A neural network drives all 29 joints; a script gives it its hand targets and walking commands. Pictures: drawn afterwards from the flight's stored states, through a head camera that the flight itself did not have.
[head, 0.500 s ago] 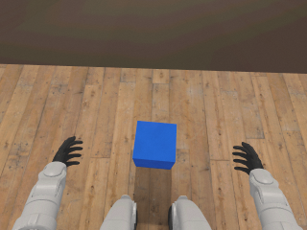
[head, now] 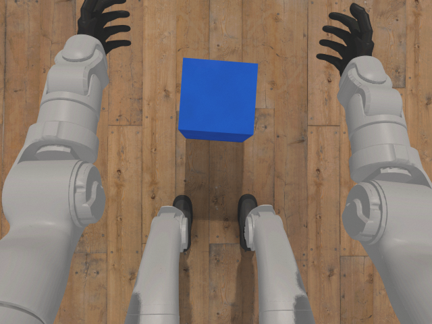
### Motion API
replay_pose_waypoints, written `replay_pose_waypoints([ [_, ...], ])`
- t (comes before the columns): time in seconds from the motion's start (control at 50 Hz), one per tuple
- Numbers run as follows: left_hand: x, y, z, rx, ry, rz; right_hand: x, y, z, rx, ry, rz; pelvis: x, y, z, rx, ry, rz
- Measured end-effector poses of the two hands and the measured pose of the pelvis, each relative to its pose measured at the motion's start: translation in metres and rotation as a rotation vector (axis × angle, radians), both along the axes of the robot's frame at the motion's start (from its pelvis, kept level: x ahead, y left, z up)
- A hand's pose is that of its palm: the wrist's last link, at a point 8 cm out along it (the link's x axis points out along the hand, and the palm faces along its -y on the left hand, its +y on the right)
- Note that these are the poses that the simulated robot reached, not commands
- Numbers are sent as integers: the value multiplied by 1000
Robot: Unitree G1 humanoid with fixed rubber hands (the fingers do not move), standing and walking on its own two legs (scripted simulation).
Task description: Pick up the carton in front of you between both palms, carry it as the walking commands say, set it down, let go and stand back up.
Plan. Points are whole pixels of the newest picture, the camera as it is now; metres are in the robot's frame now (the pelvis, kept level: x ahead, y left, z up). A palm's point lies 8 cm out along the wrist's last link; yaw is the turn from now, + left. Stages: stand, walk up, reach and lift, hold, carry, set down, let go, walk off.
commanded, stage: reach and lift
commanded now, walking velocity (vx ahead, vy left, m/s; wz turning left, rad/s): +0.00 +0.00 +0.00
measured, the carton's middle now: (216, 106) +0.54 -0.01 -0.53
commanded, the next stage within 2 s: none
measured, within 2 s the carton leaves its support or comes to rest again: leaves its support in 1.84 s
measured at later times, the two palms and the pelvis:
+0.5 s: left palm (135, 76) +0.55 +0.18 -0.27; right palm (303, 87) +0.53 -0.20 -0.27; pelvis +0.02 +0.00 -0.12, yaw +0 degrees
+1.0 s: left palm (156, 97) +0.55 +0.17 -0.45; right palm (279, 106) +0.52 -0.20 -0.45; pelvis -0.02 -0.01 -0.27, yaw -1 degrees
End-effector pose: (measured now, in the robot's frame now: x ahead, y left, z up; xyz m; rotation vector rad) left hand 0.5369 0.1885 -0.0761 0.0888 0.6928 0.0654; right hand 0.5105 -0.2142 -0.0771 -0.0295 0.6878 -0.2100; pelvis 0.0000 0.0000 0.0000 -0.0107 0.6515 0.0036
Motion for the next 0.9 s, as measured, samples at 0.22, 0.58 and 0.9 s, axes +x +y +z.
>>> replay_pose_waypoints([
  [0.22, 34, -12, -45, -12, -38, -3, 30, 11, -45, 2, -36, -1, 25, 0, -7, -2, 170, 2],
  [0.58, 10, -6, -239, 8, -17, 35, 13, 8, -236, -9, -4, -1, 12, -6, -158, -6, 250, -1],
  [0.9, 10, -19, -344, -7, 37, 30, 12, 17, -343, 13, 54, 5, -24, -6, -257, -9, 49, -9],
])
